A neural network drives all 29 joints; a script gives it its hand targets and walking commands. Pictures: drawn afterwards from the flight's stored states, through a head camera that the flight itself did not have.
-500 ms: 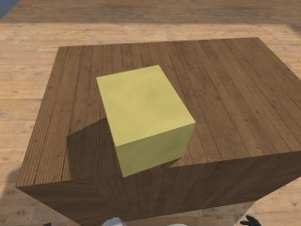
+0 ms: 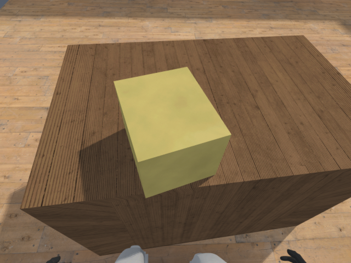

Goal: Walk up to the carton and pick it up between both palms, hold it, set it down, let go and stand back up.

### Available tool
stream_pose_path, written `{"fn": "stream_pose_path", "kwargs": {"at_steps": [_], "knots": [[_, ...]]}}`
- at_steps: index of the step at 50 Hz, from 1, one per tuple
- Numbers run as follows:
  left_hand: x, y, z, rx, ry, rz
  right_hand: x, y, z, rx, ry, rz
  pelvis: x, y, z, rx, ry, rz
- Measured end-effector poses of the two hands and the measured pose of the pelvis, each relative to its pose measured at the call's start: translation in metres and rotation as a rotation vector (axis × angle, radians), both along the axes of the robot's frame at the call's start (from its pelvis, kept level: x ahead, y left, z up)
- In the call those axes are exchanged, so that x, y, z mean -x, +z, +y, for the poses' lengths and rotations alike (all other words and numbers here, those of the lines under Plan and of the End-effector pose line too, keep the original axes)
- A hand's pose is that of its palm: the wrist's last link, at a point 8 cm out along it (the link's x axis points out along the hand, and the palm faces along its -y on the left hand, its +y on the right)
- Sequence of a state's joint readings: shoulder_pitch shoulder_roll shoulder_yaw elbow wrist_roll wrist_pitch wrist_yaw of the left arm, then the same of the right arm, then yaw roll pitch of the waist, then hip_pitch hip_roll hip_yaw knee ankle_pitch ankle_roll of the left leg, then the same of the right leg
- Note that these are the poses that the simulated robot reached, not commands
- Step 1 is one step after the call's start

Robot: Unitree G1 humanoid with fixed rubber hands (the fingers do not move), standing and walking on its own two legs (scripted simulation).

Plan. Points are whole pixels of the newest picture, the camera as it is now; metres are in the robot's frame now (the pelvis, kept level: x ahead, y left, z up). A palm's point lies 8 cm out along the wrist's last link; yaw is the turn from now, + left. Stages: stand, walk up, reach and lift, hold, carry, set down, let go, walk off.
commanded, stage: walk up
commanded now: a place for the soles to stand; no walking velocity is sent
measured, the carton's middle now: (167, 130) +0.40 +0.02 +0.06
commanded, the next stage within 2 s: reach and lift in 1.88 s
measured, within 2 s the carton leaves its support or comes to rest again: neither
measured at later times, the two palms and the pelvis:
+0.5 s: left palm out of the picture +0.04 +0.30 -0.13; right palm out of the picture +0.06 -0.31 -0.11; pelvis -0.03 +0.00 -0.01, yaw +0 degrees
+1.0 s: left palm out of the picture +0.04 +0.30 -0.12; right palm out of the picture +0.05 -0.28 -0.10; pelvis -0.05 +0.01 -0.01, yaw +0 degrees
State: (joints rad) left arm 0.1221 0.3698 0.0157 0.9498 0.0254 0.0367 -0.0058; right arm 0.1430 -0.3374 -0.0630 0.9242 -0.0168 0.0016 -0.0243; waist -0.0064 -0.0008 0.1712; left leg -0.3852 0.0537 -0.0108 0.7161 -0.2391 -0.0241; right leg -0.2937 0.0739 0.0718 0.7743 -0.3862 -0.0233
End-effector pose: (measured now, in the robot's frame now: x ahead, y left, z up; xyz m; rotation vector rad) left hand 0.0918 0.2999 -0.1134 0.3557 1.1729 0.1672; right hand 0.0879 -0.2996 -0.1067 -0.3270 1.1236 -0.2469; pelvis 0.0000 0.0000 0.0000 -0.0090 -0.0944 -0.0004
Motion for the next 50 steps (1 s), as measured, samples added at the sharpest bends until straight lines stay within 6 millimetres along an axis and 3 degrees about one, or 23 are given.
{"fn": "stream_pose_path", "kwargs": {"at_steps": [8,13,20,26,34,41,50], "knots": [[0.047,-0.009,-0.021,-0.021,0.000,0.065,0.013,-0.020,-0.023,-0.022,-0.002,0.005,0.025,-0.012,-0.023,-0.028,-0.009,-0.024],[0.071,-0.003,-0.027,-0.028,0.009,0.099,0.022,-0.019,-0.031,-0.022,-0.001,0.026,0.031,-0.007,-0.029,-0.037,-0.007,-0.012],[0.064,-0.006,-0.015,-0.019,-0.008,0.067,0.031,-0.016,-0.029,0.014,0.000,0.066,0.031,-0.009,-0.016,-0.019,-0.006,0.059],[0.051,-0.015,0.000,0.011,-0.006,0.024,0.031,-0.007,-0.004,0.024,0.007,0.034,0.032,-0.009,0.004,0.002,0.000,0.063],[0.035,-0.011,0.000,0.027,-0.016,-0.074,0.025,-0.003,0.018,-0.015,0.004,-0.046,0.037,-0.008,0.007,0.008,-0.001,0.055],[0.036,-0.008,0.002,0.029,-0.014,-0.112,0.026,0.001,0.021,-0.020,0.009,-0.094,0.043,-0.008,0.009,0.009,0.000,0.047],[0.050,-0.009,0.003,0.027,-0.007,-0.104,0.035,0.002,0.020,-0.018,0.010,-0.100,0.051,-0.009,0.009,0.010,0.000,0.036]]}}
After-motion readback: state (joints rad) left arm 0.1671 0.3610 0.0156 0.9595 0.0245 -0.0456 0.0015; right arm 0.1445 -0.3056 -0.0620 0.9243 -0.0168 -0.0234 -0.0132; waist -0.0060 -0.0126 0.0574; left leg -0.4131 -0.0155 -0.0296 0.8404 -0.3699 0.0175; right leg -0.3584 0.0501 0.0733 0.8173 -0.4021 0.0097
